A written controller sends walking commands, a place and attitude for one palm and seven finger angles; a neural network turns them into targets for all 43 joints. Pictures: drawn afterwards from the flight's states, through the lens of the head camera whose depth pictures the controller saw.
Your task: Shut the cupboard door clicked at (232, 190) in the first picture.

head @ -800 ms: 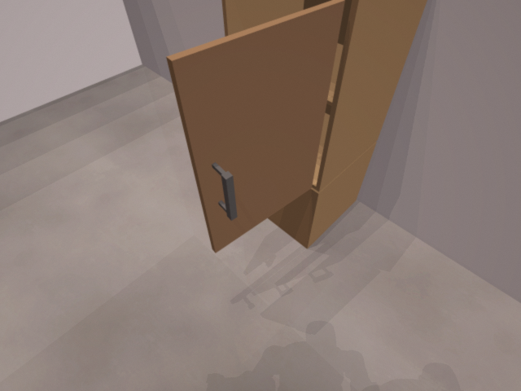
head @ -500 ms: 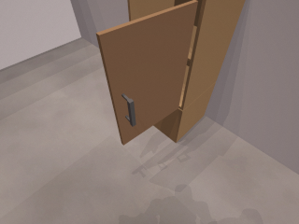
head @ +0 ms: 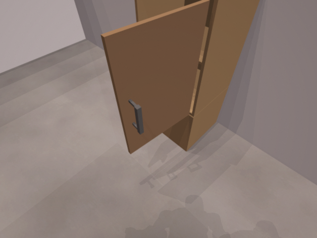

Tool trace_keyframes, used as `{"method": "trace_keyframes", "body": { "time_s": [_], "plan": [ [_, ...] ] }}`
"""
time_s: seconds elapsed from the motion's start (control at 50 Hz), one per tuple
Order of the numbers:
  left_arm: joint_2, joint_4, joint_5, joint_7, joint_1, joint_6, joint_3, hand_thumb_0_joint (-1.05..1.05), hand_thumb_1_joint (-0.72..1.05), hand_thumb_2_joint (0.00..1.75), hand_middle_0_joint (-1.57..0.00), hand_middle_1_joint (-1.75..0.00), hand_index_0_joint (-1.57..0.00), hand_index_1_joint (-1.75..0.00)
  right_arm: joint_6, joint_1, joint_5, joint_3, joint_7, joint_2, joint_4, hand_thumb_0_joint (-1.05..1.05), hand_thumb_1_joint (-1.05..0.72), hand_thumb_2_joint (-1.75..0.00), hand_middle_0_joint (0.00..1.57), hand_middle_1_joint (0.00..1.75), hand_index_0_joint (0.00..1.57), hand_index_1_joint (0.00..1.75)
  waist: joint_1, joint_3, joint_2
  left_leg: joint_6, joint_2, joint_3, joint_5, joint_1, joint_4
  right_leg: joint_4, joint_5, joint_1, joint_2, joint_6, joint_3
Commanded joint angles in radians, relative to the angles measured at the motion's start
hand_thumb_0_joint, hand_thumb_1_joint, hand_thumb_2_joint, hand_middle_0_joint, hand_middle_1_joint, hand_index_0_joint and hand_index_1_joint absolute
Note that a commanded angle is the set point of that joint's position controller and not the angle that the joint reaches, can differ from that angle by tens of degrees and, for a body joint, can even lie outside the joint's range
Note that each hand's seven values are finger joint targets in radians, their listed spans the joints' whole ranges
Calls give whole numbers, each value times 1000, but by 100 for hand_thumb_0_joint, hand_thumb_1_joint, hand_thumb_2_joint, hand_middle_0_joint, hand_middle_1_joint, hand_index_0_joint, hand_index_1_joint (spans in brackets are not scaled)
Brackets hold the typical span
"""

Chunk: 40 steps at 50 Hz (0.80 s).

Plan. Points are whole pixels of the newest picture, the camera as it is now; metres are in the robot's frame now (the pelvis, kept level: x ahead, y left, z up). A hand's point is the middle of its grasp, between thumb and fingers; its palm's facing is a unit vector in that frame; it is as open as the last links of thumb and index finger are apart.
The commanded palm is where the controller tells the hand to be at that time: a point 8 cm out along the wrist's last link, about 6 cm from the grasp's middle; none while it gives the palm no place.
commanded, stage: look at it before walking up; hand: left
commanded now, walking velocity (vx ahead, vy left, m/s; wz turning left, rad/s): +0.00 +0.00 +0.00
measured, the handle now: (136, 117) +0.54 +0.12 -0.08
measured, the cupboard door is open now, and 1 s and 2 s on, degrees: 84 84 84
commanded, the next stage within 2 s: walk to a spot facing it in 0.04 s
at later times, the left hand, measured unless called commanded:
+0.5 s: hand out of the picture +0.05 +0.20 -0.18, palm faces -0.10 -0.96 -0.26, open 7.4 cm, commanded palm none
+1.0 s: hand out of the picture +0.07 +0.17 -0.17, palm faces -0.30 -0.91 -0.27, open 7.4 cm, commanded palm none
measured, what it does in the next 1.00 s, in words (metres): lifts its left foot, turning right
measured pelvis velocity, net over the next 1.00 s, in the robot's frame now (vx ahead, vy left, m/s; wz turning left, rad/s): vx -0.03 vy -0.02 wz -0.42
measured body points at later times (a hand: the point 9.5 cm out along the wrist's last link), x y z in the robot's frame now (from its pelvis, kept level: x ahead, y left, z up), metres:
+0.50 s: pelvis -0.02 +0.00 -0.02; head +0.02 -0.02 +0.43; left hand +0.05 +0.25 -0.16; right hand +0.00 -0.26 -0.17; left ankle +0.01 +0.13 -0.75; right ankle -0.06 -0.08 -0.74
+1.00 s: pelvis -0.03 -0.02 +0.00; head +0.02 -0.04 +0.44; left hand +0.09 +0.21 -0.15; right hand +0.02 -0.30 -0.14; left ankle +0.02 +0.14 -0.71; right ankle -0.06 -0.09 -0.75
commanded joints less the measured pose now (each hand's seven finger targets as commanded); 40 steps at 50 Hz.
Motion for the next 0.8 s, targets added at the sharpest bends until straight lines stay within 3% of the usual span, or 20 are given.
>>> {"method": "trace_keyframes", "body": {
  "time_s": [0.0,0.12,0.16,0.2,0.3,0.36,0.4,0.42,0.44,0.46,0.48,0.52,0.54,0.56,0.58,0.6,0.62,0.64,0.7,0.78],
  "plan": [
    [184,-45,-5,8,3,-14,29,0,90,90,-20,-30,-20,-30,-17,-2,6,-31,-14,-159,-44,0,-90,-90,20,30,20,30,-3,-66,-13,35,111,-85,238,74,-5,-48,314,-46,-166,6,106],
    [179,-47,-6,7,-2,-12,26,0,90,90,-20,-30,-20,-30,-15,-3,4,-30,-13,-161,-45,0,-90,-90,20,30,20,30,-3,-36,-8,34,110,-89,211,60,-15,-58,267,-61,-162,5,111],
    [178,-53,-5,6,-5,-7,29,0,90,90,-20,-30,-20,-30,-13,4,3,-32,-16,-158,-45,0,-90,-90,20,30,20,30,-7,-45,-10,30,119,-71,217,76,2,-46,299,-76,-158,3,126],
    [113,-52,-5,10,23,13,22,0,90,90,-20,-30,-20,-30,0,48,2,-22,-21,-86,-40,0,-90,-90,20,30,20,30,-12,-51,-8,18,126,-38,215,70,41,-9,343,-94,-158,10,136],
    [131,-106,2,3,44,45,51,0,90,90,-20,-30,-20,-30,21,74,1,-54,-34,-109,-89,0,-90,-90,20,30,20,30,-12,-42,-24,21,147,7,135,22,117,99,350,-158,-138,-6,182],
    [116,-150,6,-8,47,57,62,0,90,90,-20,-30,-20,-30,25,71,-3,-70,-37,-121,-129,0,-90,-90,20,30,20,30,-9,-33,32,52,195,-28,82,9,102,184,249,-241,-93,-1,187],
    [102,-173,8,-14,49,61,66,0,90,90,-20,-30,-20,-30,22,79,-4,-80,-39,-137,-146,0,-90,-90,20,30,20,30,-6,-47,82,93,258,-79,70,5,74,290,156,-281,-55,9,163],
    [89,-182,8,-19,53,65,68,0,90,90,-20,-30,-20,-30,20,82,-6,-85,-39,-147,-156,0,-90,-90,20,30,20,30,-2,-59,120,123,306,-114,71,-13,44,377,54,-286,-34,16,136],
    [75,-193,9,-23,53,70,71,0,90,90,-20,-30,-20,-30,14,78,-8,-88,-38,-153,-162,0,-90,-90,20,30,20,30,5,-59,175,161,361,-144,108,-23,7,481,-154,-305,-18,25,92],
    [64,-207,8,-28,50,75,74,0,90,90,-20,-30,-20,-30,11,69,-12,-91,-37,-154,-171,0,-90,-90,20,30,20,30,9,-57,209,187,395,-150,153,-38,-5,545,-267,-311,-28,29,74],
    [59,-213,8,-30,50,78,76,0,90,90,-20,-30,-20,-30,9,58,-12,-91,-37,-150,-183,0,-90,-90,20,30,20,30,15,-58,180,191,406,-134,167,-58,10,557,-296,-293,-49,26,83],
    [52,-202,10,-36,126,72,85,0,90,90,-20,-30,-20,-30,11,7,-12,-93,-36,-151,-204,0,-90,-90,20,30,20,30,64,-62,105,128,339,-24,189,-140,145,366,-148,-164,-53,27,59],
    [94,-184,16,-32,189,63,97,0,90,90,-20,-30,-20,-30,19,-30,-3,-95,-34,-132,-223,0,-90,-90,20,30,20,30,96,-45,-42,57,229,48,25,-238,315,161,81,-100,-97,11,162],
    [204,-189,30,-16,193,52,117,0,90,90,-20,-30,-20,-30,25,-27,9,-87,-27,-49,-255,0,-90,-90,20,30,20,30,80,-21,-390,-33,37,159,-353,-416,562,-11,272,-65,-346,-65,531],
    [214,-196,12,-8,208,52,116,0,90,90,-20,-30,-20,-30,38,-52,7,-89,-24,-76,-266,0,-90,-90,20,30,20,30,106,-11,-271,-30,27,26,-446,-408,748,-40,344,-144,-406,-133,584],
    [185,-203,16,1,159,50,116,0,90,90,-20,-30,-20,-30,41,-61,8,-92,-27,-58,-252,0,-90,-90,20,30,20,30,64,1,-199,-24,38,-42,-391,-448,833,11,406,-139,-344,-154,558],
    [149,-216,12,6,118,46,107,0,90,90,-20,-30,-20,-30,38,-49,8,-89,-26,-56,-247,0,-90,-90,20,30,20,30,39,0,-154,-30,54,-61,-332,-469,864,52,460,-117,-312,-171,505],
    [130,-225,9,8,108,40,100,0,90,90,-20,-30,-20,-30,36,-40,7,-85,-24,-44,-242,0,-90,-90,20,30,20,30,30,-36,-117,-38,54,-59,-288,-462,861,76,521,-81,-282,-168,458],
    [123,-230,9,13,133,34,101,0,90,90,-20,-30,-20,-30,37,-40,10,-79,-23,-20,-248,0,-90,-90,20,30,20,30,33,-113,-101,-53,44,-40,-256,-422,768,100,602,-5,-239,-143,412],
    [131,-227,13,8,158,39,105,0,90,90,-20,-30,-20,-30,38,-78,14,-81,-23,-18,-272,0,-90,-90,20,30,20,30,47,-88,-133,-54,22,-38,-251,-399,676,80,544,-16,-217,-133,453]
  ]
}}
